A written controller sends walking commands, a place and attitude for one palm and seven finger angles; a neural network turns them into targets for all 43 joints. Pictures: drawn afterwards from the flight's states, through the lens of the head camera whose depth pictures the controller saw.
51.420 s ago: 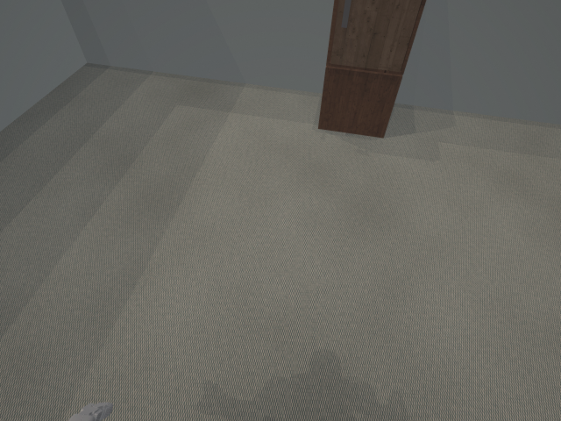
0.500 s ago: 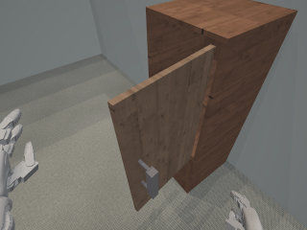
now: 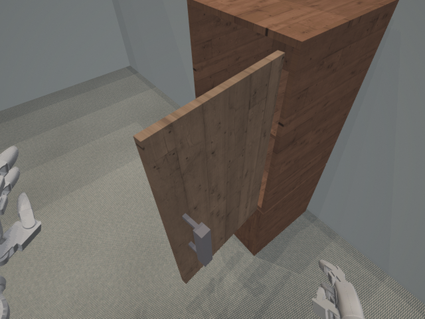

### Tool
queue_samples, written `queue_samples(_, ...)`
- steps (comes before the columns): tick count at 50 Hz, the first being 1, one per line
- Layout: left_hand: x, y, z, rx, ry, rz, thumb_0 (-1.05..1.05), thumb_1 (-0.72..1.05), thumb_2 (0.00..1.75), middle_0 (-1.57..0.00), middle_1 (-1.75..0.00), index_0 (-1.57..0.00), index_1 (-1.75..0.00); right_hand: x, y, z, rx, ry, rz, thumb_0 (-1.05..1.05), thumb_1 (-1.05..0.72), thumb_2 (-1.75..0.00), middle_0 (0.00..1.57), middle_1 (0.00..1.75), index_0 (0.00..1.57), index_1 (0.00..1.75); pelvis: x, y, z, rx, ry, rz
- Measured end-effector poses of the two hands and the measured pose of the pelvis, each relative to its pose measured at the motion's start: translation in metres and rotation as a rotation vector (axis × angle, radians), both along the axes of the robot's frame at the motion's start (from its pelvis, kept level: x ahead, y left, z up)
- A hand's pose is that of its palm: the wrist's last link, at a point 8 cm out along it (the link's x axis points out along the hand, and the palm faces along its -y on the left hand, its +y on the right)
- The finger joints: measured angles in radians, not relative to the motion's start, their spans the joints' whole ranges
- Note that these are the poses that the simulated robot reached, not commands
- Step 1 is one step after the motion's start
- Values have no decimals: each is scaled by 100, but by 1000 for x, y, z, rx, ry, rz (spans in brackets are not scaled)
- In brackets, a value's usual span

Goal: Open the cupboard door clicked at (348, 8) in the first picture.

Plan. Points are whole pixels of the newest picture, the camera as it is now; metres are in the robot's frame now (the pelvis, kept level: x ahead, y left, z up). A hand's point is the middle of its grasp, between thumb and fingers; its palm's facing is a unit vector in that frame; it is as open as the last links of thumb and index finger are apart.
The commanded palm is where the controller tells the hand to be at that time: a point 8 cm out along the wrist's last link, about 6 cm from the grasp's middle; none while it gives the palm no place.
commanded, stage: step back with the hand held close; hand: left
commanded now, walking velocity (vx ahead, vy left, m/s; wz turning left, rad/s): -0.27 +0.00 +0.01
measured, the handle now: (196, 239) +0.30 +0.07 -0.07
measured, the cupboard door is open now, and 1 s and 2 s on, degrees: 98 98 98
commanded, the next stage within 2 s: stop stepping back and stand still in 0.98 s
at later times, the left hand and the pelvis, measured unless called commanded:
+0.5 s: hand out of the picture +0.13 +0.29 +0.15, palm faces +0.41 -0.76 -0.50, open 7.4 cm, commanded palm +0.06 +0.32 +0.17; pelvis -0.08 +0.02 -0.01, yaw +1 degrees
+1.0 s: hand out of the picture +0.02 +0.30 +0.17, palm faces +0.50 -0.75 -0.43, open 7.4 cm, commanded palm -0.04 +0.33 +0.17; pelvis -0.17 +0.02 -0.02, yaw +3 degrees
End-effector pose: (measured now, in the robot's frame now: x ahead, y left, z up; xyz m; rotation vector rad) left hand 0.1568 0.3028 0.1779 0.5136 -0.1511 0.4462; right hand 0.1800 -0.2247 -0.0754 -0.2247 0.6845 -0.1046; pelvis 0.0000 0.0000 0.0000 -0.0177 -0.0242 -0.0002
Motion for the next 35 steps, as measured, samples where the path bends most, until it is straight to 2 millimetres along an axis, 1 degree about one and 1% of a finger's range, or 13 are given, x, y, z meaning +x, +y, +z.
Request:
queue_samples(6,1,-5,-9,24,80,-79,2,89,89,-21,-30,-21,-30,-18,-11,1,-21,31,-77,1,-91,-90,21,30,20,30,-10,7,0,6,24,-19)
queue_samples(9,-4,-3,-10,38,91,-100,2,88,89,-21,-30,-21,-30,-30,-13,2,-34,47,-104,1,-91,-90,21,30,20,30,-18,10,-1,5,27,-25)
queue_samples(13,-15,3,-5,61,62,-109,2,88,89,-21,-30,-22,-30,-47,-11,3,-48,56,-113,1,-91,-90,21,30,20,30,-31,14,-3,4,25,-24)
queue_samples(18,-37,10,-2,78,15,-103,2,88,89,-21,-30,-22,-30,-68,-3,2,-48,49,-104,1,-91,-90,21,30,20,30,-49,19,-6,-4,20,-17)
queue_samples(25,-72,18,-7,96,-25,-62,2,88,89,-21,-30,-21,-30,-94,9,-7,-42,39,-61,1,-91,-90,21,30,20,30,-76,21,-13,-16,14,15)
queue_samples(30,-102,19,-7,115,-56,-17,2,88,89,-21,-30,-21,-30,-107,15,-17,-35,52,-4,1,-91,-90,21,30,20,30,-93,15,-19,-16,8,70)
queue_samples(33,-121,17,-5,107,-70,2,2,88,89,-21,-30,-21,-30,-113,17,-20,-34,60,22,1,-91,-90,21,30,20,30,-102,14,-20,-13,9,68)
queue_samples(35,-130,17,-6,92,-83,5,2,88,89,-21,-30,-21,-30,-118,17,-21,-42,67,27,1,-91,-90,21,31,20,30,-108,16,-20,-10,9,61)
